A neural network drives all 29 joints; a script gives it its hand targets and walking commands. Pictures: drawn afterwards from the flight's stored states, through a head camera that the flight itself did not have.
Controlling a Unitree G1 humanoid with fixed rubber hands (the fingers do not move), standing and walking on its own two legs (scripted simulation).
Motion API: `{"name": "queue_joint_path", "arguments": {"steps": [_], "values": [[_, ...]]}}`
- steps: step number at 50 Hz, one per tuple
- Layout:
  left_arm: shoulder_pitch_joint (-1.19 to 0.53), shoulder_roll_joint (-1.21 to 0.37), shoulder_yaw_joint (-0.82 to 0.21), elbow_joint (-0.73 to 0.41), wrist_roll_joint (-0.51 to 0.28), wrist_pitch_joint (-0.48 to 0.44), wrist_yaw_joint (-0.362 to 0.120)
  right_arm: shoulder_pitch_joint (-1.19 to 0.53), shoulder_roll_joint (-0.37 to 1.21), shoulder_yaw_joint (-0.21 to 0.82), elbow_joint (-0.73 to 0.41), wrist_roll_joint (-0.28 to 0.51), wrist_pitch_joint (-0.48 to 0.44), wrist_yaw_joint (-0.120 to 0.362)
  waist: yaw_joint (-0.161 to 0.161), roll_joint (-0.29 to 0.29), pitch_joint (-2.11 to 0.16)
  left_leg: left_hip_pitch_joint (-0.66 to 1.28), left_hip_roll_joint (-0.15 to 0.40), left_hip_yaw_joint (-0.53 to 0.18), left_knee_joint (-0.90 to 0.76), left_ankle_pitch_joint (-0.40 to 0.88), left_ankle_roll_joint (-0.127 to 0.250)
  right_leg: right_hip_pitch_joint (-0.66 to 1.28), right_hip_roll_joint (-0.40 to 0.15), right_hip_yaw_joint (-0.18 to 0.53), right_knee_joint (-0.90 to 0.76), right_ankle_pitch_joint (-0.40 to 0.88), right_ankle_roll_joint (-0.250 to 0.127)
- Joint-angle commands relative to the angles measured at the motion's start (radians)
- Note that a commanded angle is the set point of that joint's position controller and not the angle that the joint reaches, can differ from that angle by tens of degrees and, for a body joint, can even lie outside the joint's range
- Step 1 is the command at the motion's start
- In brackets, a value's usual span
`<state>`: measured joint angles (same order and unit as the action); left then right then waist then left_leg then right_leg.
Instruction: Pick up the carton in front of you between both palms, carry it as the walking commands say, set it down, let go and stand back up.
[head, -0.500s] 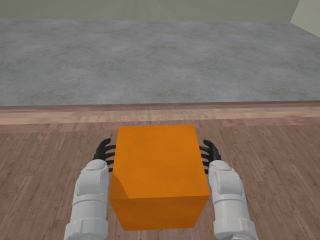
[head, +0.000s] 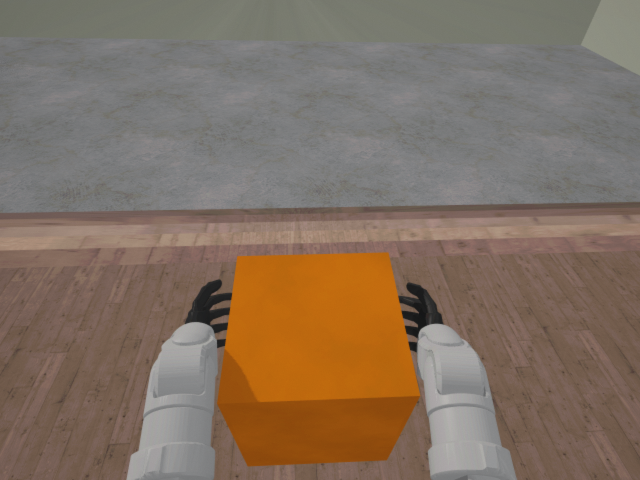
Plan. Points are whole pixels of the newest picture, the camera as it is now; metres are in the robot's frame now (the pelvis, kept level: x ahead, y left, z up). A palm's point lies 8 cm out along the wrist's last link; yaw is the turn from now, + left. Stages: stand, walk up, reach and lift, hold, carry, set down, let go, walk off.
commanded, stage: hold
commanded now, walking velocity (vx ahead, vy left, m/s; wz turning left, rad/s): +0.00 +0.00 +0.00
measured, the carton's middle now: (315, 363) +0.29 +0.00 -0.03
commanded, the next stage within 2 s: carry in 0.46 s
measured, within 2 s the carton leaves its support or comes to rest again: neither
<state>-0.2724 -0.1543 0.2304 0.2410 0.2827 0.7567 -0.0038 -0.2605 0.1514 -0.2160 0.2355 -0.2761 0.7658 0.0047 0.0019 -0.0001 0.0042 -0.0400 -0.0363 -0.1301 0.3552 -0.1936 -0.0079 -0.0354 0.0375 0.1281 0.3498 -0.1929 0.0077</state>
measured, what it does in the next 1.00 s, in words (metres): walks ahead: left foot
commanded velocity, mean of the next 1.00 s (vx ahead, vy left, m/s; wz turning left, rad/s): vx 0.29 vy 0.00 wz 0.00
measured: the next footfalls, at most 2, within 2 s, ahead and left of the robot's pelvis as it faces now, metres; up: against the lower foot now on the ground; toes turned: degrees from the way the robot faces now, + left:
left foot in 1.00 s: +0.22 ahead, +0.09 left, +0.00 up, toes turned +8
right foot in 1.38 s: +0.57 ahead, -0.11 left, +0.00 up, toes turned -11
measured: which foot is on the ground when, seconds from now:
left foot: down 0.00-0.86, up 0.88-0.98, down 1.00-1.00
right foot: down 0.00-1.00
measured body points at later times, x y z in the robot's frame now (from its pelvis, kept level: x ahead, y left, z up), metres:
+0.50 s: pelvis +0.00 +0.00 +0.00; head -0.05 +0.00 +0.44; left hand +0.30 +0.15 +0.04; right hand +0.30 -0.15 +0.04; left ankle +0.01 +0.13 -0.75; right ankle +0.01 -0.13 -0.75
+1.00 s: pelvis +0.16 +0.00 -0.02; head +0.16 +0.01 +0.43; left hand +0.43 +0.16 +0.06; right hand +0.44 -0.14 +0.06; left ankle +0.17 +0.09 -0.74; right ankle +0.02 -0.13 -0.75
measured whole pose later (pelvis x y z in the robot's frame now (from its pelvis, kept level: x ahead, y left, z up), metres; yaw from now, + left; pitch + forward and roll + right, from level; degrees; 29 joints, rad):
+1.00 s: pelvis +0.16 +0.00 -0.02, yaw +1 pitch +6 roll +2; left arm -0.15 -0.13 0.09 -0.34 0.11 1.18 0.10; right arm -0.13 0.13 -0.12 -0.34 -0.09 1.18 -0.09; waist 0.03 -0.06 -0.12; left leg -0.40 -0.01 0.17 0.56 -0.37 0.01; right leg -0.11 -0.08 -0.07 0.45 -0.43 0.03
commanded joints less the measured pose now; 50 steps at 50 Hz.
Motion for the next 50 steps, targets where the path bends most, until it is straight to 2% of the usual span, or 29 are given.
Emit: {"name": "queue_joint_path", "arguments": {"steps": [1,22,23,24,25,26,27,29,30,32,34,35,36,37,38,39,40,41,42,43,44,45,46,47,48,49,50], "values": [[-0.454,-0.917,-0.538,-0.026,-0.265,-0.025,-0.237,-0.493,0.909,0.531,-0.054,0.268,-0.037,0.231,0.000,0.001,-0.219,0.042,-0.056,0.058,-0.043,0.195,-0.013,0.037,0.055,-0.055,-0.043,0.189,0.011],[-0.489,-0.927,-0.527,0.001,-0.260,-0.027,-0.242,-0.528,0.913,0.522,-0.032,0.261,-0.039,0.236,0.000,0.002,-0.205,0.025,-0.053,0.059,-0.045,0.136,-0.010,0.018,0.053,-0.058,-0.043,0.124,0.007],[-0.501,-0.926,-0.542,0.004,-0.265,-0.024,-0.241,-0.550,0.912,0.535,-0.033,0.270,-0.038,0.236,-0.004,-0.008,-0.166,-0.114,0.101,0.029,0.028,-0.047,0.012,-0.125,-0.108,-0.025,0.034,-0.051,-0.014],[-0.494,-0.929,-0.546,-0.016,-0.271,-0.024,-0.239,-0.543,0.912,0.536,-0.045,0.277,-0.038,0.235,0.000,-0.009,-0.189,-0.153,0.105,-0.011,0.010,-0.260,0.021,-0.159,-0.112,0.017,0.013,-0.268,-0.023],[-0.497,-0.929,-0.566,-0.038,-0.284,-0.021,-0.236,-0.548,0.913,0.556,-0.068,0.289,-0.036,0.232,0.004,-0.007,-0.179,-0.203,0.097,-0.012,0.002,-0.445,0.025,-0.205,-0.107,0.026,-0.003,-0.458,-0.025],[-0.504,-0.929,-0.590,-0.067,-0.300,-0.017,-0.230,-0.558,0.915,0.583,-0.100,0.302,-0.032,0.227,0.005,-0.011,-0.168,-0.237,0.090,-0.002,0.012,-0.524,0.026,-0.234,-0.103,0.025,-0.006,-0.545,-0.027],[-0.513,-0.930,-0.619,-0.102,-0.321,-0.010,-0.223,-0.565,0.913,0.610,-0.135,0.316,-0.024,0.221,0.006,-0.017,-0.171,-0.247,0.090,0.016,0.039,-0.475,0.022,-0.240,-0.112,0.020,0.005,-0.507,-0.031],[-0.497,-0.924,-0.677,-0.173,-0.361,0.018,-0.209,-0.554,0.910,0.667,-0.201,0.351,0.004,0.209,0.005,-0.037,-0.260,-0.220,0.081,0.074,0.107,-0.301,0.021,-0.208,-0.132,0.003,0.018,-0.376,-0.044],[-0.490,-0.911,-0.704,-0.212,-0.378,0.039,-0.202,-0.549,0.900,0.696,-0.241,0.371,0.025,0.204,0.006,-0.048,-0.300,-0.218,0.079,0.089,0.129,-0.285,0.021,-0.194,-0.144,0.010,0.021,-0.376,-0.053],[-0.490,-0.884,-0.754,-0.283,-0.413,0.096,-0.186,-0.551,0.873,0.744,-0.308,0.410,0.081,0.191,0.006,-0.055,-0.298,-0.252,0.085,0.092,0.125,-0.349,0.025,-0.215,-0.164,0.028,0.019,-0.458,-0.068],[-0.496,-0.854,-0.787,-0.332,-0.448,0.161,-0.173,-0.548,0.844,0.770,-0.349,0.445,0.144,0.179,0.000,-0.009,-0.252,-0.237,0.127,0.043,0.064,-0.388,0.045,-0.292,-0.150,-0.021,0.078,-0.446,-0.052],[-0.493,-0.841,-0.801,-0.351,-0.466,0.195,-0.168,-0.526,0.825,0.775,-0.360,0.459,0.177,0.172,-0.007,0.053,-0.243,-0.187,0.173,-0.025,0.012,-0.397,0.069,-0.355,-0.125,-0.081,0.164,-0.383,-0.033],[-0.486,-0.836,-0.815,-0.371,-0.487,0.227,-0.164,-0.496,0.807,0.779,-0.374,0.473,0.208,0.165,-0.017,0.146,-0.241,-0.113,0.238,-0.129,-0.055,-0.395,0.105,-0.437,-0.083,-0.167,0.292,-0.295,-0.009],[-0.484,-0.839,-0.829,-0.396,-0.510,0.257,-0.165,-0.472,0.794,0.782,-0.389,0.480,0.235,0.158,-0.021,0.220,-0.219,-0.050,0.297,-0.210,-0.072,-0.307,0.151,-0.514,-0.054,-0.226,0.305,-0.266,0.005],[-0.479,-0.845,-0.842,-0.422,-0.539,0.284,-0.166,-0.457,0.796,0.792,-0.421,0.493,0.260,0.150,-0.019,0.215,-0.197,-0.038,0.309,-0.211,-0.054,-0.184,0.169,-0.521,-0.053,-0.240,0.236,-0.269,0.005],[-0.471,-0.857,-0.852,-0.441,-0.566,0.306,-0.167,-0.454,0.801,0.799,-0.455,0.504,0.283,0.143,-0.015,0.178,-0.215,-0.072,0.292,-0.152,-0.010,-0.077,0.156,-0.429,-0.052,-0.251,0.161,-0.236,0.003],[-0.449,-0.872,-0.855,-0.453,-0.579,0.323,-0.167,-0.464,0.807,0.810,-0.504,0.520,0.307,0.140,-0.006,0.129,-0.267,-0.097,0.249,-0.033,0.064,0.003,0.123,-0.315,-0.054,-0.258,0.099,-0.189,0.000],[-0.431,-0.878,-0.849,-0.474,-0.582,0.341,-0.165,-0.457,0.820,0.823,-0.534,0.535,0.330,0.139,0.001,0.060,-0.300,-0.174,0.185,0.093,0.202,0.117,0.080,-0.166,-0.071,-0.213,0.046,-0.140,-0.013],[-0.385,-0.865,-0.836,-0.481,-0.571,0.355,-0.159,-0.454,0.834,0.839,-0.576,0.556,0.352,0.143,0.013,-0.115,-0.348,-0.349,0.114,0.213,0.427,0.203,0.021,0.043,-0.172,-0.053,0.058,0.018,-0.066],[-0.334,-0.856,-0.825,-0.483,-0.551,0.368,-0.152,-0.451,0.840,0.845,-0.598,0.572,0.371,0.150,0.031,-0.284,-0.357,-0.582,0.067,0.280,0.564,0.015,-0.023,0.226,-0.302,0.124,0.052,0.305,-0.139],[-0.308,-0.852,-0.818,-0.509,-0.535,0.380,-0.144,-0.435,0.850,0.844,-0.602,0.584,0.382,0.158,0.041,-0.304,-0.298,-0.782,0.033,0.278,0.547,-0.341,-0.022,0.326,-0.372,0.223,0.011,0.492,-0.207],[-0.318,-0.861,-0.827,-0.565,-0.533,0.392,-0.138,-0.439,0.859,0.842,-0.614,0.593,0.389,0.165,0.056,-0.200,-0.253,-0.843,0.060,0.255,0.485,-0.454,-0.004,0.360,-0.396,0.229,0.013,0.537,-0.231],[-0.330,-0.894,-0.836,-0.599,-0.544,0.405,-0.136,-0.425,0.859,0.829,-0.625,0.595,0.396,0.165,0.060,-0.137,-0.258,-0.823,0.067,0.255,0.401,-0.432,0.006,0.372,-0.396,0.196,0.018,0.521,-0.216],[-0.330,-0.898,-0.841,-0.640,-0.554,0.413,-0.138,-0.386,0.862,0.824,-0.634,0.591,0.403,0.163,0.052,-0.124,-0.269,-0.740,0.059,0.270,0.303,-0.348,0.010,0.333,-0.376,0.135,0.014,0.474,-0.180],[-0.334,-0.897,-0.848,-0.671,-0.564,0.419,-0.141,-0.352,0.860,0.823,-0.647,0.581,0.407,0.159,0.039,-0.151,-0.293,-0.605,0.037,0.296,0.212,-0.232,0.014,0.262,-0.343,0.051,0.023,0.449,-0.138],[-0.359,-0.880,-0.854,-0.695,-0.580,0.428,-0.144,-0.344,0.873,0.821,-0.651,0.580,0.412,0.154,0.010,-0.156,-0.341,-0.350,0.006,0.334,0.074,-0.098,0.022,0.129,-0.284,-0.091,0.086,0.454,-0.083],[-0.349,-0.865,-0.861,-0.707,-0.597,0.437,-0.147,-0.329,0.865,0.812,-0.658,0.574,0.416,0.148,-0.017,-0.117,-0.412,-0.015,-0.008,0.363,0.023,0.025,0.028,-0.059,-0.233,-0.209,0.190,0.412,-0.035]]}}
